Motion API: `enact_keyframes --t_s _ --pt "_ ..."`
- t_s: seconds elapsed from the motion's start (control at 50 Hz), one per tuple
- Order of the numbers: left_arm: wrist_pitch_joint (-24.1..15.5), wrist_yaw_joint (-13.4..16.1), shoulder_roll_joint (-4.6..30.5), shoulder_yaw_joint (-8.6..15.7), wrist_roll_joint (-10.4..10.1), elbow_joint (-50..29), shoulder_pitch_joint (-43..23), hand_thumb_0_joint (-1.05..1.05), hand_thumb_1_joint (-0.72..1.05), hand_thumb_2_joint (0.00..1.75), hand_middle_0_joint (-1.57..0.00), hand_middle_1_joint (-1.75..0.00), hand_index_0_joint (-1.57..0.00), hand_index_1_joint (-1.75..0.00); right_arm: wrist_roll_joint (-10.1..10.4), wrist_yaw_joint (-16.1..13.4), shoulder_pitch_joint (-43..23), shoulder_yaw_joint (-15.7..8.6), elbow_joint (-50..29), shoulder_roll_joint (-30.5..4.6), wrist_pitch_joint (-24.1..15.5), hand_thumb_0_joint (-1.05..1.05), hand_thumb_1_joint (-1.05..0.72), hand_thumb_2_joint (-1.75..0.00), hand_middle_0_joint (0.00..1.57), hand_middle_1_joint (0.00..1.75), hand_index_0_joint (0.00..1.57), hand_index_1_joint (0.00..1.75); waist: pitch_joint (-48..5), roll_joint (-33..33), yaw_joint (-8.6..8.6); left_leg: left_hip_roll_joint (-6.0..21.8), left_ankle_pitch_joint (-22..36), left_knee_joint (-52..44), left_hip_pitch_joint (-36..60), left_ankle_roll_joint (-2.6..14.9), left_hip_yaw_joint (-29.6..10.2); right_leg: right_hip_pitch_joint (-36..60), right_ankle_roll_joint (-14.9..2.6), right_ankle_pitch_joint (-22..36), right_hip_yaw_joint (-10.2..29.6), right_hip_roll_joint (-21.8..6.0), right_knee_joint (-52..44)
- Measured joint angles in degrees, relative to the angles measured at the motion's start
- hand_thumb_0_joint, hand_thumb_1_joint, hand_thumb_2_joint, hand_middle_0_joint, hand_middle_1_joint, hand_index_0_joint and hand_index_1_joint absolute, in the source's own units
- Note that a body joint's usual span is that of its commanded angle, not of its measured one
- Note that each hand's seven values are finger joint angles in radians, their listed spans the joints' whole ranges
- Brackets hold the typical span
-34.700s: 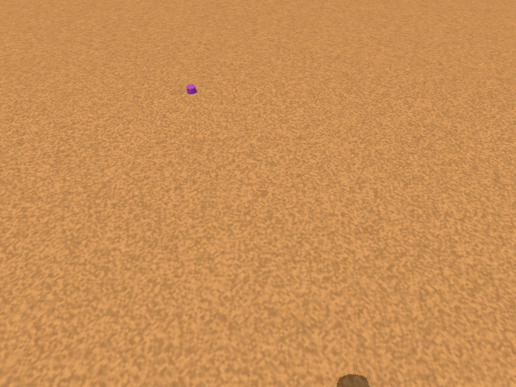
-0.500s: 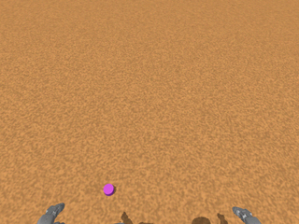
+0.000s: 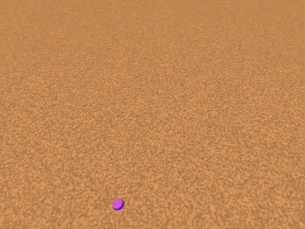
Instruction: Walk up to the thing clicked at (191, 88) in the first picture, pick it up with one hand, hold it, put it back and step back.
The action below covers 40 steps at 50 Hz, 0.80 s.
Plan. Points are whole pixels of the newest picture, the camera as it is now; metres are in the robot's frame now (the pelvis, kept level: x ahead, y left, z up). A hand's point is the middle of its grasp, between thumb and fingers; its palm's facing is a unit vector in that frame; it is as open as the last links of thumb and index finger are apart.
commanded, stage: stand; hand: left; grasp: from above
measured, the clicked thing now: (117, 204) +0.43 +0.23 -0.76
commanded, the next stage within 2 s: step back in 1.78 s
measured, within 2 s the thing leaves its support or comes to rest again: neither
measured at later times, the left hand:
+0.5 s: hand out of the picture +0.04 +0.20 -0.17, palm faces +0.01 -0.96 -0.29, open 7.4 cm
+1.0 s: hand out of the picture +0.03 +0.16 -0.18, palm faces +0.01 -0.98 -0.21, open 7.4 cm
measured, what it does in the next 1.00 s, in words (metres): stands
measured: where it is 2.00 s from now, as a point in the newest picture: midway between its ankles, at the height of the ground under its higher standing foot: outside the picture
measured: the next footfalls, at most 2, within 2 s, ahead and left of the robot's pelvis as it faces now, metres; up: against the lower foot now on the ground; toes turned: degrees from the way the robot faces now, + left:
none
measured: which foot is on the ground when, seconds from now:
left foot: down 0.00-1.00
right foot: down 0.00-1.00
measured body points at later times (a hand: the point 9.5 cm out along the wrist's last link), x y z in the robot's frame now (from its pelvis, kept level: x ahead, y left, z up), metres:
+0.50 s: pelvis +0.00 -0.02 +0.00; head +0.00 -0.02 +0.45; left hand +0.04 +0.25 -0.14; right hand +0.04 -0.29 -0.15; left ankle +0.03 +0.11 -0.74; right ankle +0.01 -0.15 -0.74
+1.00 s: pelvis +0.01 -0.02 +0.00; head +0.01 -0.02 +0.45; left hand +0.03 +0.21 -0.16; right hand +0.02 -0.25 -0.16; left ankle +0.03 +0.11 -0.74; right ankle +0.01 -0.15 -0.74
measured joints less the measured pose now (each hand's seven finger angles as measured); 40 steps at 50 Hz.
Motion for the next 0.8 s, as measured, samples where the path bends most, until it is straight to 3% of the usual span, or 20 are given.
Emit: enact_keyframes --t_s 0.36,0.8 --pt "-0.3 -0.5 -0.5 -0.6 -0.6 2.5 -1.0 0.01 0.90 0.90 -0.20 -0.30 -0.20 -0.30 0.4 0.4 0.3 0.8 2.4 -1.0 0.5 0.00 -0.91 -0.90 0.21 0.30 0.20 0.30 -0.1 0.2 -0.76 1.5 1.1 -1.5 0.0 -1.26 -0.5 -0.1 -1.28 1.0 -0.4 1.5 -1.4" --pt "0.0 -0.2 -5.2 -1.1 -1.0 4.2 -1.1 0.01 0.90 0.90 -0.20 -0.30 -0.20 -0.30 0.8 -0.4 1.5 2.2 5.0 3.6 0.5 0.00 -0.91 -0.90 0.20 0.30 0.20 0.30 -0.8 -0.1 -1.12 2.1 0.2 -2.3 0.9 -1.66 0.3 0.6 -1.61 0.6 0.3 2.1 -2.5"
